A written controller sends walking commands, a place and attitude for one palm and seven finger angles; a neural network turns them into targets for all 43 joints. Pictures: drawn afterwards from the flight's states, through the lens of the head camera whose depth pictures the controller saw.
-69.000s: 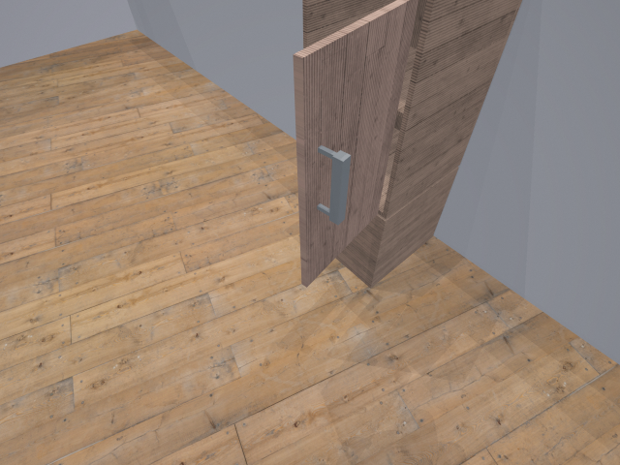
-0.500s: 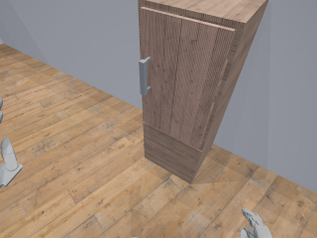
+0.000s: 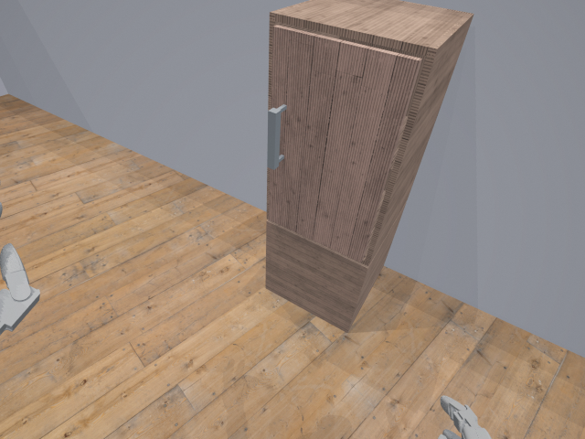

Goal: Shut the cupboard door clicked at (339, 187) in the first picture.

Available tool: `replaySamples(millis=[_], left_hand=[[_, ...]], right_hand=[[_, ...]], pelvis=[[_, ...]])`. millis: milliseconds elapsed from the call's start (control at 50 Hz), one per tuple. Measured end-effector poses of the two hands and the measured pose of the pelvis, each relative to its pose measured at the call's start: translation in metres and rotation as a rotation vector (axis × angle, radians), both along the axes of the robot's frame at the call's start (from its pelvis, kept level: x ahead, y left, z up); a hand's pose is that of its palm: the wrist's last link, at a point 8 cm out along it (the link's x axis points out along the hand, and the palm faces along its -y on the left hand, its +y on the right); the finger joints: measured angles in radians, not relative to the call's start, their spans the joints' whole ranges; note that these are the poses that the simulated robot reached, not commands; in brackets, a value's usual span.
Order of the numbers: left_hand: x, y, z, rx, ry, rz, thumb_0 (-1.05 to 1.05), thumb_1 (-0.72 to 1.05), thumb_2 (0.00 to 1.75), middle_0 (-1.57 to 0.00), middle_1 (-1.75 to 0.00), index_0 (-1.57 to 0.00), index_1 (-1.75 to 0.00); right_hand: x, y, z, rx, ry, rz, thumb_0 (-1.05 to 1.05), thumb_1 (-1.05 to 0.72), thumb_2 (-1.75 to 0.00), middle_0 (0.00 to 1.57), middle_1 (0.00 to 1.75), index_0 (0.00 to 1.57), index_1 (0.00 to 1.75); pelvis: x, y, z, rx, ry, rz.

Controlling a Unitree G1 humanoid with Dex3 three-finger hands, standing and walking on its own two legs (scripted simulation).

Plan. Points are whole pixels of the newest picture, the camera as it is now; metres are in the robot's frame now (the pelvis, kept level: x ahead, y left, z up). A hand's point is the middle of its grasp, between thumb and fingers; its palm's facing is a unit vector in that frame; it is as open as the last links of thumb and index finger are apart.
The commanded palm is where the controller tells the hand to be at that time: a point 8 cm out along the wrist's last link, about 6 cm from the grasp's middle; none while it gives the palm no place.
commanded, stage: stop stepping back and stand still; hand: left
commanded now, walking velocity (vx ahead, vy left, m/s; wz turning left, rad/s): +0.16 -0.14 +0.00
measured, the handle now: (278, 137) +0.84 +0.11 +0.01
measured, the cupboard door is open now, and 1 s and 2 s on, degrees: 0 0 0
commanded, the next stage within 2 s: let the arm hang, fingers relaxed in 0.62 s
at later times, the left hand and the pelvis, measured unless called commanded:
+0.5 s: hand out of the picture +0.15 +0.32 +0.17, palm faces +0.51 -0.79 -0.34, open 7.4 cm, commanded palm +0.08 +0.34 +0.19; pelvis -0.09 +0.05 +0.00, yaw -4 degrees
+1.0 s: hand out of the picture +0.03 +0.20 -0.15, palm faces +0.00 -0.99 -0.15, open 7.2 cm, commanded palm none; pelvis -0.07 +0.04 +0.00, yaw -2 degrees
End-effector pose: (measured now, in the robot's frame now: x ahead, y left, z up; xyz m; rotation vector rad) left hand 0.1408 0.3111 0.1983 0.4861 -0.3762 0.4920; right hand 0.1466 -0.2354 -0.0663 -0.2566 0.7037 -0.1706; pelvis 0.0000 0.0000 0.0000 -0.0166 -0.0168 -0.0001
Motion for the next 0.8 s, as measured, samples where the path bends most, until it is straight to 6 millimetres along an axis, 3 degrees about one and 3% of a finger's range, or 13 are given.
replaySamples(millis=[60, 120, 180, 240, 300, 360, 420, 480, 540, 620, 720, 760, 800], left_hand=[[0.009, 0.011, -0.006, -0.057, 0.009, 0.01, 0.01, 0.89, 0.9, -0.21, -0.3, -0.21, -0.3], [0.01, 0.004, -0.01, -0.082, 0.062, -0.026, 0.01, 0.9, 0.9, -0.2, -0.3, -0.21, -0.3], [-0.006, -0.016, -0.006, -0.059, 0.117, -0.107, 0.02, 0.9, 0.9, -0.2, -0.3, -0.2, -0.3], [-0.036, -0.029, 0.003, 0.013, 0.14, -0.184, 0.02, 0.9, 0.9, -0.21, -0.3, -0.21, -0.3], [-0.059, -0.019, 0.012, 0.073, 0.137, -0.174, 0.01, 0.89, 0.9, -0.21, -0.3, -0.21, -0.3], [-0.065, 0.007, 0.014, 0.093, 0.101, -0.092, 0.01, 0.89, 0.9, -0.22, -0.3, -0.22, -0.3], [-0.058, 0.034, 0.002, 0.045, 0.05, -0.017, 0.01, 0.89, 0.9, -0.21, -0.3, -0.22, -0.3], [-0.044, 0.045, -0.013, -0.035, 0.053, 0.01, 0.01, 0.89, 0.9, -0.21, -0.3, -0.21, -0.3], [-0.033, 0.036, -0.018, -0.058, 0.09, -0.039, 0.01, 0.9, 0.9, -0.2, -0.3, -0.2, -0.3], [-0.031, 0.006, -0.006, -0.012, 0.095, -0.153, 0.02, 0.9, 0.9, -0.2, -0.3, -0.2, -0.3], [-0.031, -0.011, 0.011, 0.136, 0.103, -0.174, 0.01, 0.89, 0.9, -0.21, -0.3, -0.21, -0.3], [-0.021, -0.006, -0.01, 0.129, 0.219, -0.157, 0.01, 0.89, 0.9, -0.21, -0.3, -0.21, -0.3], [-0.011, 0.0, -0.061, 0.015, 0.441, -0.119, 0.0, 0.9, 0.9, -0.2, -0.3, -0.2, -0.3]], right_hand=[[-0.02, 0.002, 0.005, 0.004, -0.032, -0.038, 0.02, -0.9, -0.89, 0.2, 0.3, 0.2, 0.3], [-0.045, 0.004, 0.014, 0.02, -0.044, -0.065, 0.02, -0.9, -0.89, 0.2, 0.3, 0.2, 0.3], [-0.073, 0.003, 0.019, 0.029, -0.027, -0.074, 0.01, -0.9, -0.89, 0.2, 0.3, 0.2, 0.3], [-0.1, -0.002, 0.016, 0.018, 0.045, -0.086, 0.01, -0.9, -0.89, 0.2, 0.3, 0.2, 0.3], [-0.126, -0.009, 0.013, -0.011, 0.125, -0.116, 0.01, -0.9, -0.89, 0.2, 0.3, 0.2, 0.3], [-0.143, -0.011, 0.008, -0.046, 0.155, -0.138, 0.02, -0.9, -0.89, 0.2, 0.3, 0.2, 0.3], [-0.148, -0.008, -0.005, -0.084, 0.136, -0.151, 0.02, -0.9, -0.9, 0.2, 0.3, 0.2, 0.3], [-0.148, 0.006, -0.012, -0.054, 0.11, -0.181, 0.02, -0.9, -0.9, 0.2, 0.3, 0.2, 0.3], [-0.146, 0.028, -0.007, 0.009, 0.071, -0.176, 0.02, -0.9, -0.9, 0.2, 0.3, 0.2, 0.3], [-0.139, 0.049, -0.003, 0.082, 0.046, -0.135, 0.02, -0.9, -0.89, 0.2, 0.3, 0.2, 0.3], [-0.123, 0.049, -0.017, 0.128, 0.067, -0.099, 0.01, -0.9, -0.89, 0.21, 0.3, 0.2, 0.3], [-0.117, 0.044, -0.028, 0.148, 0.11, -0.066, 0.01, -0.9, -0.89, 0.2, 0.3, 0.2, 0.3], [-0.112, 0.037, -0.04, 0.157, 0.165, -0.041, 0.01, -0.9, -0.89, 0.2, 0.3, 0.2, 0.3]], pelvis=[[-0.016, 0.004, 0.002, 0.001, -0.017, -0.017], [-0.036, 0.003, 0.009, 0.002, -0.009, -0.029], [-0.057, 0.002, 0.015, -0.006, 0.002, -0.007], [-0.07, 0.003, 0.017, 0.014, 0.015, -0.034], [-0.072, 0.009, 0.021, 0.031, 0.029, -0.066], [-0.074, 0.02, 0.019, 0.025, 0.035, -0.077], [-0.077, 0.038, 0.006, -0.003, 0.022, -0.06], [-0.085, 0.046, 0.002, 0.02, -0.014, -0.066], [-0.087, 0.044, 0.007, 0.024, -0.025, -0.072], [-0.085, 0.037, 0.012, 0.014, -0.017, -0.087], [-0.077, 0.026, 0.005, 0.015, 0.014, -0.099], [-0.076, 0.027, 0.006, 0.011, 0.027, -0.068], [-0.074, 0.03, 0.006, 0.022, 0.029, -0.051]])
